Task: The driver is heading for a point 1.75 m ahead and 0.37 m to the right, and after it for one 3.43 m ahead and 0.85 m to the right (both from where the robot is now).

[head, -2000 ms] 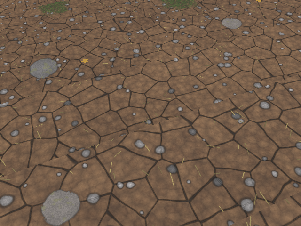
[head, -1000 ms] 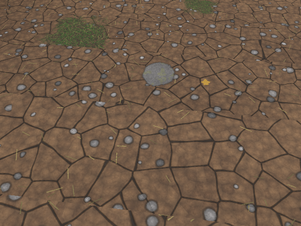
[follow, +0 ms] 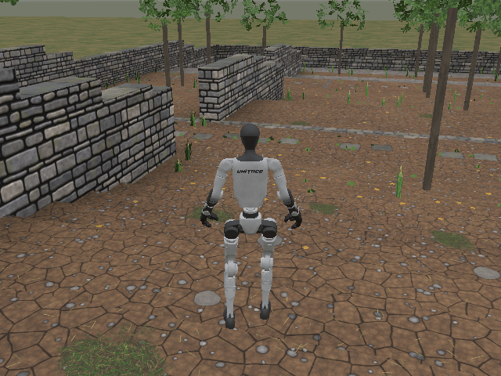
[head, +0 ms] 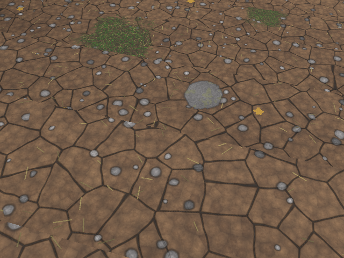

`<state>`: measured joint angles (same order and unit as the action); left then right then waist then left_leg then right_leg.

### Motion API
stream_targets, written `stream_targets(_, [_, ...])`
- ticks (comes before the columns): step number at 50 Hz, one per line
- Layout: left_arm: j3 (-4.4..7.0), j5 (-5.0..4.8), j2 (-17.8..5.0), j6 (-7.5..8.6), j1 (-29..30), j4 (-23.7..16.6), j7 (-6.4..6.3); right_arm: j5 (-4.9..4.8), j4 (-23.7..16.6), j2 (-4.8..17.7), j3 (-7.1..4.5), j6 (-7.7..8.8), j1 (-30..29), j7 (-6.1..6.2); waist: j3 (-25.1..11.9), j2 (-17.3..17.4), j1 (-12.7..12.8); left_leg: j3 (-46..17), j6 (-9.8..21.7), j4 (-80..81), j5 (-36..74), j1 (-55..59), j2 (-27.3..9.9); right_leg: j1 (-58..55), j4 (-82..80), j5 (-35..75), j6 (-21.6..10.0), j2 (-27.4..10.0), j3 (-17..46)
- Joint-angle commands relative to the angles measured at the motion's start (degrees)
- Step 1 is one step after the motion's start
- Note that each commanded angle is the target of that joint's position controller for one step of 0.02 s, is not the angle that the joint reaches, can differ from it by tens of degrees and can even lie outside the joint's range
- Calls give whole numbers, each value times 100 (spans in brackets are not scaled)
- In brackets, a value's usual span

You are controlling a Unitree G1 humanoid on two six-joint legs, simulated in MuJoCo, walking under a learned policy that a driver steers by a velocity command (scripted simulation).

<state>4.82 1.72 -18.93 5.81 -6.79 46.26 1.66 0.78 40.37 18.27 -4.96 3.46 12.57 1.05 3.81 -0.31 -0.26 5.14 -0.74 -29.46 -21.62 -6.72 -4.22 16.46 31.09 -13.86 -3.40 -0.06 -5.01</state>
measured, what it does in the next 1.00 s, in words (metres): walks ahead, turning right: left foot, then right foot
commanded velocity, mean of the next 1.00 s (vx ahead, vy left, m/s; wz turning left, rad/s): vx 0.21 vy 0.00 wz -0.44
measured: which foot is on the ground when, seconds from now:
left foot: down 0.00-0.02, up 0.04-0.36, down 0.38-0.94, up 0.96-1.00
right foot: down 0.00-0.40, up 0.42-0.92, down 0.94-1.00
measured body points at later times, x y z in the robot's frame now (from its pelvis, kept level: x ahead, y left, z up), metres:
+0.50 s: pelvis +0.02 +0.04 +0.02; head +0.05 +0.03 +0.47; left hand +0.25 +0.24 -0.08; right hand -0.01 -0.26 -0.09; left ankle +0.04 +0.13 -0.73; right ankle +0.02 -0.10 -0.68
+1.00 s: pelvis +0.16 -0.12 -0.01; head +0.18 -0.14 +0.43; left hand +0.44 -0.01 -0.10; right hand +0.00 -0.29 -0.16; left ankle +0.06 +0.11 -0.68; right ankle +0.17 -0.23 -0.73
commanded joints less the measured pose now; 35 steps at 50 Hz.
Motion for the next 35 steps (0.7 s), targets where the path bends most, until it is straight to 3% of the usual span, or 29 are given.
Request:
stream_targets(1, [216,-51,-925,204,73,-459,-39,71,-594,740,-165,-9,-128,70,-927,-260,-27,44,263,-283,592,-526,-147,-1319,-577,3151,-1210,-664,1255])
stream_targets(2, [334,-39,-1265,196,-708,-384,-60,143,-773,636,-108,-43,-382,35,-1394,-805,409,38,-165,-1380,-731,-1447,477,-2558,-1071,3462,-1964,-1444,2688])
stream_targets(3, [355,92,-1234,217,-1464,-226,-58,222,-855,590,-68,-81,-713,-14,-1178,-792,795,-702,-227,-2661,-2191,-2562,488,-3056,-1436,3419,-2133,-1945,3375])
stream_targets(4, [344,97,-1097,257,-1593,-69,-65,260,-722,460,-15,-63,-618,-32,-788,-426,658,-1141,-174,-3253,-2145,-2895,182,-2790,-1473,3156,-1921,-2028,3152])
stream_targets(5, [292,58,-882,235,-1383,-117,-52,315,-601,648,-72,-32,-482,15,-605,-221,508,-1200,-151,-3484,-1992,-2859,72,-2419,-1584,2993,-1821,-1908,2942])
stream_targets(6, [191,-24,-640,198,-878,-271,-52,348,-496,792,-119,-5,-292,71,-529,-256,221,-1108,-91,-3310,-1727,-2602,28,-1930,-1744,2782,-1701,-1715,2686])
stream_targets(7, [133,-50,-544,141,-453,-442,-74,427,-383,742,-92,-4,-100,112,-452,-306,-38,-1013,-54,-2998,-1417,-2122,-16,-1338,-1957,2435,-1564,-1457,2430])
stream_targets(8, [116,-43,-599,97,-136,-598,-79,460,-291,617,-49,-34,96,114,-411,-308,-266,-872,-39,-2496,-1054,-1551,34,-800,-2155,2049,-1400,-1178,2155])
stream_targets(10, [183,-9,-815,96,60,-804,-33,310,-101,483,30,-173,394,14,-423,-413,-306,-592,-99,-1758,-577,-770,315,-348,-2308,1610,-1297,-908,1894])
stream_targets(12, [246,40,-901,116,-118,-919,44,193,-7,496,91,-238,453,-63,-381,-424,-106,-625,-119,-1133,-270,-615,392,-436,-2260,908,-1328,-958,2100])
stream_targets(14, [265,41,-873,92,-280,-1017,93,156,45,602,113,-183,453,-44,-363,-442,82,-664,-95,-578,56,-687,376,-688,-2109,471,-1407,-1125,2498])
stream_targets(17, [215,23,-781,-42,-155,-1113,158,38,93,749,105,-30,616,-3,-424,-395,3,-486,96,699,896,-212,470,-635,-1682,408,-1367,-1110,2826])
stream_targets(18, [156,60,-673,-94,-211,-1077,173,-21,47,771,112,21,586,-5,-456,-427,15,-483,251,1033,1262,53,467,-483,-1557,463,-1253,-985,2875])
stream_targets(19, [87,105,-517,-148,-302,-1048,174,11,-8,829,111,91,726,14,-618,-312,-47,-653,541,1194,1339,432,168,-239,-1313,-241,-987,-735,2821])
stream_targets(20, [-21,184,-246,-177,-332,-1155,172,95,-35,1089,50,187,1266,120,-783,301,-301,-1822,1476,1635,580,1188,-789,722,-555,-1336,-533,-189,2530])
stream_targets(21, [-121,358,26,-133,-93,-1328,186,283,14,1343,-12,324,1461,173,-55,1102,-465,-3751,2578,2428,-679,1427,-2124,2356,669,-1538,92,583,1664])
stream_targets(22, [-145,395,-25,-152,-101,-1116,193,410,65,1075,111,372,1118,168,202,449,-230,-3639,2203,2734,-1361,1248,-2212,2677,1625,-1107,75,1,1759])
stream_targets(24, [33,261,-472,-160,-616,-767,38,192,-323,382,341,430,176,142,123,711,133,-2481,1380,2771,-986,1059,-1478,2437,2572,-544,123,10,1286])
stream_targets(25, [36,308,-417,-175,-618,-766,23,171,-326,183,445,460,172,170,115,799,137,-2087,1194,2797,-678,973,-1291,2330,2718,-326,141,-14,1210])
stream_targets(26, [-6,320,-318,-180,-548,-785,89,207,-354,253,460,461,223,242,129,711,95,-1740,1089,2842,-371,816,-1196,2172,2921,-110,194,-58,1025])
stream_targets(27, [-35,246,-221,-193,-480,-789,189,264,-325,413,427,459,392,287,189,651,-33,-1419,1053,2893,-245,764,-1111,2191,3070,151,282,-77,895])
stream_targets(29, [-106,149,-59,-195,-277,-821,347,336,-132,623,368,422,895,254,358,541,-334,-997,1121,2921,-72,1006,-1111,2601,2945,635,457,-243,817])
stream_targets(33, [-197,160,122,-140,182,-903,401,330,413,407,445,377,1853,41,420,479,-743,-543,1410,2786,963,1691,-1253,3067,1882,1074,506,-439,643])
stream_targets(35, [-257,211,239,-134,294,-916,395,364,689,289,490,346,2074,-102,458,508,-748,-383,1486,2710,1594,1744,-1277,2942,1288,1181,344,-432,540])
